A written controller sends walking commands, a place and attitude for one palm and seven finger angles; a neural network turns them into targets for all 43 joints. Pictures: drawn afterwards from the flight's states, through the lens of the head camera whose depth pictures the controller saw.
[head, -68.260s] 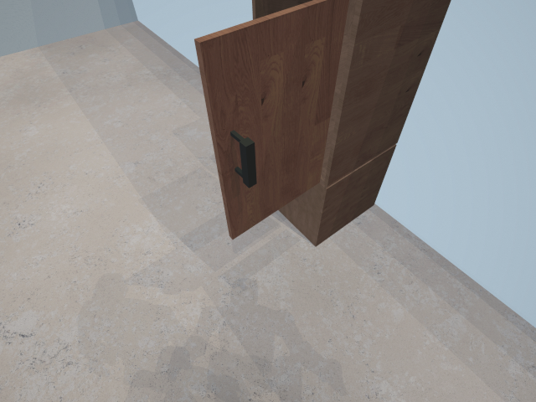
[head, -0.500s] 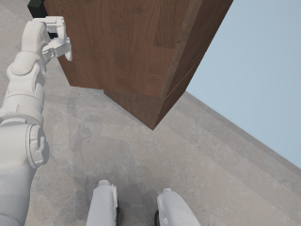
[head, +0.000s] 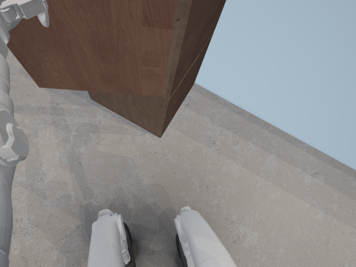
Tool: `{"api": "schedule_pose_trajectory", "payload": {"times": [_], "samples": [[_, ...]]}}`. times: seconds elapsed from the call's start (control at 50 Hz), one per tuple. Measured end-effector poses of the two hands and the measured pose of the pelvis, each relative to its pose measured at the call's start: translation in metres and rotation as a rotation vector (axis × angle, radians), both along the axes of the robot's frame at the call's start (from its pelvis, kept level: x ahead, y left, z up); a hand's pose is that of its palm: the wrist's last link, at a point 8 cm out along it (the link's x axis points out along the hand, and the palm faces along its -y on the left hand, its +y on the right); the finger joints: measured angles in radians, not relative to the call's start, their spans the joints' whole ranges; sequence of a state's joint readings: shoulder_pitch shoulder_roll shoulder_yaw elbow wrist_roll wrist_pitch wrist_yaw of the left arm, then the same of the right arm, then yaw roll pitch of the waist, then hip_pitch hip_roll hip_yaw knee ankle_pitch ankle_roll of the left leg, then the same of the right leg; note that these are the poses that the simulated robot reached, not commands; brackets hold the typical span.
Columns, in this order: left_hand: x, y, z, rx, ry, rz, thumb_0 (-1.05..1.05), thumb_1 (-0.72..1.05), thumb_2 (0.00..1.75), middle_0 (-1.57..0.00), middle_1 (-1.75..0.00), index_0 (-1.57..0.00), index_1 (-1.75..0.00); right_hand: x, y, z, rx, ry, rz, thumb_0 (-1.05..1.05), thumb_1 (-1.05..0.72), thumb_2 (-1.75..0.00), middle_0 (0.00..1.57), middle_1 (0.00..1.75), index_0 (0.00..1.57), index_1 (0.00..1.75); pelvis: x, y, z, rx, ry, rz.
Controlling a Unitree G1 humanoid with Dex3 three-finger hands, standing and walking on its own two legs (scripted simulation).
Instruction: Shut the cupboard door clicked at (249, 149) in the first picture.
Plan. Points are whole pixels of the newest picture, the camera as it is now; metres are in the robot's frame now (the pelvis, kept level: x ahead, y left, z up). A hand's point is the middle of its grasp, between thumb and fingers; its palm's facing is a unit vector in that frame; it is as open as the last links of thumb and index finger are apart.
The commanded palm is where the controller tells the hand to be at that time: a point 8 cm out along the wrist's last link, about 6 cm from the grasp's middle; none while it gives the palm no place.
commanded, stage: push the door shut along its arc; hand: left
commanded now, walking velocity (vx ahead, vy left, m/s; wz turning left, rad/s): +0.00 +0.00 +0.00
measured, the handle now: out of the picture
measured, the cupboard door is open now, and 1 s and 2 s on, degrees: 29 25 25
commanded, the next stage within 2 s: pull the fist back off the door in 0.06 s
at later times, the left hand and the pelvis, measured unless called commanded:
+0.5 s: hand (50, 2) +0.60 +0.14 +0.13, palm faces +0.18 -0.98 -0.02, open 2.9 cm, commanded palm +0.56 +0.16 +0.13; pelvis +0.01 -0.01 +0.02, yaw +2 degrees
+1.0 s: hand (58, 40) +0.52 +0.13 +0.13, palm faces +0.18 -0.98 -0.02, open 3.1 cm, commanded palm +0.49 +0.17 +0.13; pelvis +0.04 -0.02 +0.06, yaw +4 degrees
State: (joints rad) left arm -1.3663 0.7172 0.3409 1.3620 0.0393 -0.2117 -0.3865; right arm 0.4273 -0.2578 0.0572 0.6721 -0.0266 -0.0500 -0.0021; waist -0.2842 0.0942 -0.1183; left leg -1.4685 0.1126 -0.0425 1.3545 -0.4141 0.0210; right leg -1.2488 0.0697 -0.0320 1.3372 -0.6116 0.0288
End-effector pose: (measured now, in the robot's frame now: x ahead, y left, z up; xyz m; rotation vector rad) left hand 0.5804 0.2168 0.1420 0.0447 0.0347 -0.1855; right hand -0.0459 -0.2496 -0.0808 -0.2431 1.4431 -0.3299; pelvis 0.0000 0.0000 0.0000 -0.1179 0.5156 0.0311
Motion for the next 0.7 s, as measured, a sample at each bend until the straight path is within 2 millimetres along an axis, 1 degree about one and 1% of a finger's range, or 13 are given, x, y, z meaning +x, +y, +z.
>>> {"api": "schedule_pose_trajectory", "payload": {"times": [0.08,0.18,0.22,0.28,0.32,0.36,0.42,0.52,0.6,0.7], "samples": [[0.004,0.002,0.000,0.002,0.014,-0.017,-0.05,0.82,0.91,-1.30,-1.50,-1.30,-1.50,-0.006,0.001,0.000,-0.002,0.033,-0.009,0.01,-0.91,-0.90,0.20,0.30,0.21,0.30,0.001,-0.002,-0.002,-0.004,0.009,0.003],[0.009,0.002,0.001,0.001,0.021,-0.034,-0.04,0.82,0.91,-1.30,-1.50,-1.31,-1.50,-0.005,-0.003,0.002,-0.027,0.032,0.000,0.01,-0.91,-0.90,0.20,0.30,0.21,0.30,0.000,-0.003,-0.004,-0.012,0.017,0.009],[0.010,0.003,-0.002,-0.071,0.019,0.038,-0.03,0.78,0.90,-1.30,-1.50,-1.31,-1.50,-0.001,-0.005,0.003,-0.031,0.027,0.023,0.01,-0.91,-0.90,0.20,0.30,0.21,0.30,0.000,-0.003,-0.004,-0.016,0.021,0.009],[0.007,0.002,-0.007,-0.147,0.013,0.232,-0.02,0.72,0.87,-1.30,-1.50,-1.31,-1.50,0.005,-0.003,0.004,-0.005,0.021,0.067,0.01,-0.91,-0.90,0.20,0.30,0.21,0.30,0.001,-0.003,-0.003,-0.014,0.023,0.011],[0.003,-0.001,-0.009,-0.112,0.002,0.343,-0.02,0.70,0.85,-1.30,-1.50,-1.31,-1.50,0.010,-0.001,0.004,0.022,0.017,0.089,0.01,-0.91,-0.90,0.20,0.30,0.21,0.30,0.001,-0.004,-0.001,-0.012,0.022,0.015],[0.000,-0.005,-0.011,-0.039,-0.005,0.401,-0.02,0.72,0.85,-1.30,-1.50,-1.30,-1.50,0.014,0.001,0.004,0.048,0.010,0.095,0.01,-0.91,-0.90,0.20,0.30,0.21,0.30,0.002,-0.005,0.002,-0.009,0.018,0.020],[-0.004,-0.014,-0.012,-0.002,-0.009,0.403,-0.01,0.78,0.86,-1.30,-1.50,-1.30,-1.50,0.019,0.004,0.005,0.077,0.000,0.079,0.01,-0.91,-0.90,0.20,0.30,0.21,0.30,0.004,-0.006,0.009,-0.003,0.005,0.024],[-0.014,-0.024,-0.007,-0.023,0.009,0.365,0.00,0.84,0.88,-1.30,-1.50,-1.30,-1.50,0.027,0.007,0.012,0.115,-0.013,0.064,0.01,-0.91,-0.90,0.20,0.30,0.21,0.30,0.012,-0.009,0.024,0.012,-0.024,0.023],[-0.023,-0.024,-0.003,-0.027,0.012,0.380,0.01,0.87,0.89,-1.30,-1.50,-1.30,-1.50,0.035,0.004,0.018,0.132,-0.022,0.068,0.01,-0.91,-0.90,0.20,0.30,0.21,0.30,0.020,-0.011,0.035,0.026,-0.046,0.021],[-0.039,-0.021,-0.001,-0.013,-0.016,0.383,0.02,0.89,0.89,-1.30,-1.50,-1.30,-1.50,0.048,-0.006,0.024,0.137,-0.027,0.074,0.01,-0.91,-0.90,0.20,0.30,0.21,0.30,0.030,-0.015,0.044,0.045,-0.074,0.022]]}}
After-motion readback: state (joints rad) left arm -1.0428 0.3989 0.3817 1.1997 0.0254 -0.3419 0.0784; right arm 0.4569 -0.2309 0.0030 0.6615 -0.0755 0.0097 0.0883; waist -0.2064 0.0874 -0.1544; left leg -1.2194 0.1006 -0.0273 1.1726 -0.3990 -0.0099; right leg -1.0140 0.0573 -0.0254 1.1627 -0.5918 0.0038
